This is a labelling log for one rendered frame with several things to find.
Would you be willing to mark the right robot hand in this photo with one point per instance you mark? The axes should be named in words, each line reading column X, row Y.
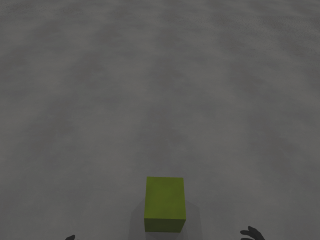
column 253, row 232

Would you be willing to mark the carton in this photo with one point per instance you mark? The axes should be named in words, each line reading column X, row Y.
column 165, row 209

